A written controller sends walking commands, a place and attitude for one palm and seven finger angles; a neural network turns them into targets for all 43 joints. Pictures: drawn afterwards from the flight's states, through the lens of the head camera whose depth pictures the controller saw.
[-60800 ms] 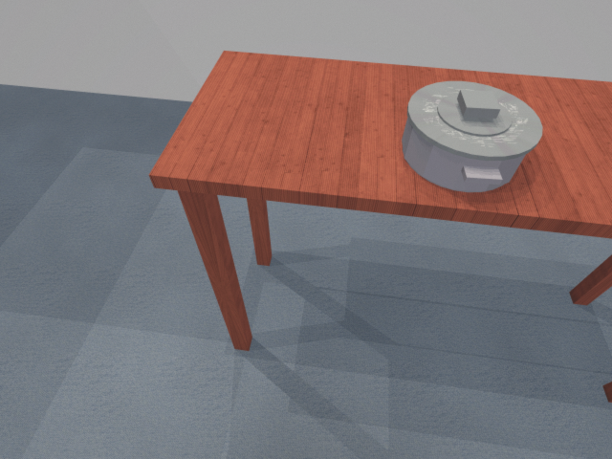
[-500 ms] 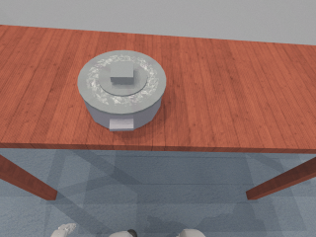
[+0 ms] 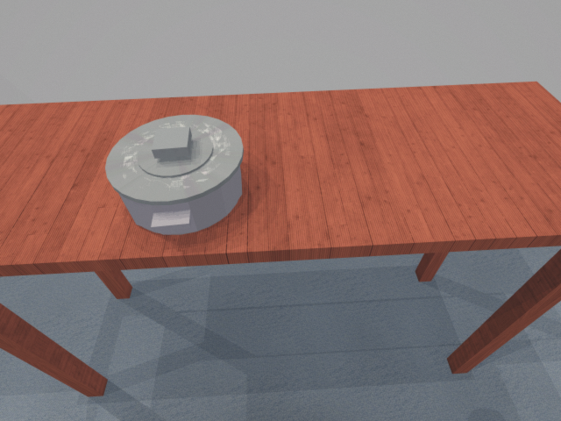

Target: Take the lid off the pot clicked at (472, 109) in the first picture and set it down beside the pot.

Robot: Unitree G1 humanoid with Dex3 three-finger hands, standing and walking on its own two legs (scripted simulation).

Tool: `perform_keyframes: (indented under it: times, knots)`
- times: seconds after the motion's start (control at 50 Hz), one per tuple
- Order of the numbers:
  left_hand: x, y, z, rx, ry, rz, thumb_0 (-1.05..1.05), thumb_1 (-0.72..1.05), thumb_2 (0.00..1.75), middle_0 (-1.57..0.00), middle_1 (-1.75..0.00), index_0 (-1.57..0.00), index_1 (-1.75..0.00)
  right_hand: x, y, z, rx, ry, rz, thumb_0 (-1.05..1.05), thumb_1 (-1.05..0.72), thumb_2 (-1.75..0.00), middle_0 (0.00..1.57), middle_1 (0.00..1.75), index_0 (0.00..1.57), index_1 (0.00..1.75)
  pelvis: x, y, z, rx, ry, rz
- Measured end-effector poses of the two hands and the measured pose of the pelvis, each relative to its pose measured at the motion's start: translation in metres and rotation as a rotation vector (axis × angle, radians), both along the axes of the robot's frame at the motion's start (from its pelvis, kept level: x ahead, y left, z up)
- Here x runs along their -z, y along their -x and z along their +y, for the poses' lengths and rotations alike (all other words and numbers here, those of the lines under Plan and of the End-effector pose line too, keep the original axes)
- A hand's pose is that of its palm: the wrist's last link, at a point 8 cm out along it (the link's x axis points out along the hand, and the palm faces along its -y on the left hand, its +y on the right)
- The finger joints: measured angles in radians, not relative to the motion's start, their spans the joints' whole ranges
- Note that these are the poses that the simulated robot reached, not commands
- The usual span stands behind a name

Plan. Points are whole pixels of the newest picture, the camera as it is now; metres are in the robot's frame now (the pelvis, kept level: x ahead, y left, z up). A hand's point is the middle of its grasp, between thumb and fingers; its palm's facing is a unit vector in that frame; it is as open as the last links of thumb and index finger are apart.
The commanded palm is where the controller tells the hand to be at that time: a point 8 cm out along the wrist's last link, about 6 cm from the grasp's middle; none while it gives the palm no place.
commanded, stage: come to a stop and stand still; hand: left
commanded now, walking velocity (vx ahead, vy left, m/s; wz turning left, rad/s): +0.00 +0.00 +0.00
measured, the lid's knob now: (172, 142) +0.47 +0.18 +0.16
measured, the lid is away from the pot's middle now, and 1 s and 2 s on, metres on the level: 0.00 0.00 0.00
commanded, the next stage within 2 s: look again from close up in 0.86 s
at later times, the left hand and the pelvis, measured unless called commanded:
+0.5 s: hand out of the picture +0.04 +0.16 -0.17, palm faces +0.04 -0.98 -0.18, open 7.4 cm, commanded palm none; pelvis +0.04 -0.01 +0.01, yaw +0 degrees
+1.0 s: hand out of the picture +0.06 +0.17 -0.17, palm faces +0.04 -0.98 -0.20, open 7.4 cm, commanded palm none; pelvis +0.06 +0.00 +0.01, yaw +1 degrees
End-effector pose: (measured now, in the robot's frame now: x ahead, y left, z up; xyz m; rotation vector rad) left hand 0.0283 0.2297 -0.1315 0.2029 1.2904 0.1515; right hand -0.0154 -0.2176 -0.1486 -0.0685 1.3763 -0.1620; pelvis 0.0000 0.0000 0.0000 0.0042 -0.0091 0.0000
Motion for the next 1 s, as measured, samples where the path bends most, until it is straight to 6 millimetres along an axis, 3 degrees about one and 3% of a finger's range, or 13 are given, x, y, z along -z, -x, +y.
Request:
perform_keyframes:
  times: [0.22,0.56,0.78,1.0]
  knots:
    - [0.004,0.021,-0.015,-0.044,0.030,0.091,0.00,0.91,0.90,-0.20,-0.30,-0.20,-0.30,-0.005,-0.024,-0.007,-0.016,0.013,-0.007,0.01,-0.90,-0.90,0.20,0.30,0.20,0.30,-0.004,-0.015,-0.006,-0.001,-0.001,-0.006]
    - [0.007,-0.007,-0.016,-0.061,0.048,0.085,0.00,0.91,0.90,-0.20,-0.30,-0.20,-0.30,-0.014,-0.077,-0.014,-0.049,0.056,-0.043,0.01,-0.92,-0.90,0.20,0.30,0.20,0.30,-0.007,-0.040,-0.005,-0.008,-0.002,0.000]
    - [0.004,-0.024,-0.008,-0.060,0.029,0.073,0.00,0.91,0.90,-0.20,-0.30,-0.20,-0.30,-0.014,-0.085,-0.013,-0.051,0.054,-0.026,0.01,-0.92,-0.90,0.20,0.30,0.20,0.30,-0.008,-0.051,-0.004,-0.013,-0.004,0.002]
    - [0.006,-0.026,-0.008,-0.060,0.038,0.090,0.00,0.91,0.90,-0.20,-0.30,-0.20,-0.30,-0.016,-0.085,-0.010,-0.046,0.057,-0.002,0.01,-0.92,-0.90,0.20,0.30,0.20,0.30,-0.009,-0.057,-0.002,-0.011,-0.003,0.003]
